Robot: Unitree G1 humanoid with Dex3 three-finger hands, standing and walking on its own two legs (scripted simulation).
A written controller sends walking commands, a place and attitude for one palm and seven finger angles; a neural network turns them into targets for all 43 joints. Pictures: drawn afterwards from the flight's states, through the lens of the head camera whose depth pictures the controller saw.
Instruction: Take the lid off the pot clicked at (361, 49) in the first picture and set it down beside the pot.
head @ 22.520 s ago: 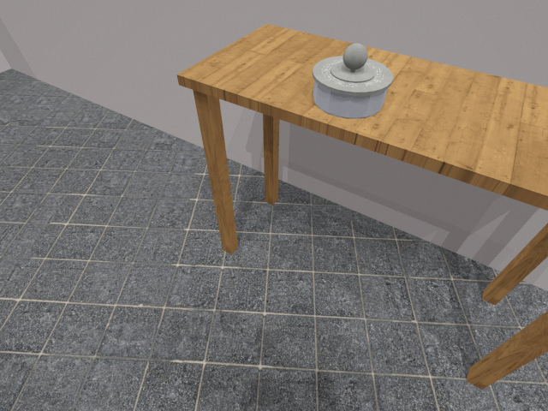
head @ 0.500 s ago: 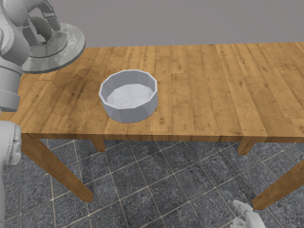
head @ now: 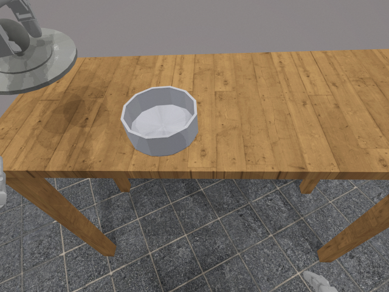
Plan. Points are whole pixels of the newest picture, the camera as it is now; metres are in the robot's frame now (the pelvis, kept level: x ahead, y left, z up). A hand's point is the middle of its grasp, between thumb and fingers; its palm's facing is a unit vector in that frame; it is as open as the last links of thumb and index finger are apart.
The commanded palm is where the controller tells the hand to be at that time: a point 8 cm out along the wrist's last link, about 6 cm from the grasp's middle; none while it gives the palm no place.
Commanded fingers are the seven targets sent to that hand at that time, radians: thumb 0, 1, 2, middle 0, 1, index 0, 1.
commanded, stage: move the lid sideways beside the pot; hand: left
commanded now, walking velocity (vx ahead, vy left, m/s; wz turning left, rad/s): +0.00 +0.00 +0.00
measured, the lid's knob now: (10, 36) +0.46 +0.31 +0.30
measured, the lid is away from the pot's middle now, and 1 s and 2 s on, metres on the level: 0.23 0.23 0.25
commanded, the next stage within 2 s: lower the lid onto the table in 0.20 s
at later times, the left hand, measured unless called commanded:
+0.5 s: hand out of the picture +0.43 +0.31 +0.31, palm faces -0.11 -0.05 -0.99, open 7.5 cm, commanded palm +0.41 +0.30 +0.37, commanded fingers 0.00 0.40 1.32 -0.90 -0.64 -1.03 -0.72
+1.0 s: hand (15, 64) +0.43 +0.30 +0.27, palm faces -0.17 -0.07 -0.98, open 7.5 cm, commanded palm +0.41 +0.30 +0.34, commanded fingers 0.00 0.40 1.32 -0.90 -0.64 -1.03 -0.72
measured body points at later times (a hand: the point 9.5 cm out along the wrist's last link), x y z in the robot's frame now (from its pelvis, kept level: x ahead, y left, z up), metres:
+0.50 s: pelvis +0.00 +0.00 +0.00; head +0.03 -0.03 +0.45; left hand +0.43 +0.30 +0.36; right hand +0.14 -0.26 -0.12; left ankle +0.00 +0.09 -0.75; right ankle +0.00 -0.13 -0.75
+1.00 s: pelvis +0.00 +0.00 +0.00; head +0.03 -0.03 +0.45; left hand +0.43 +0.30 +0.32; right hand +0.12 -0.27 -0.12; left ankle +0.00 +0.09 -0.75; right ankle +0.00 -0.13 -0.75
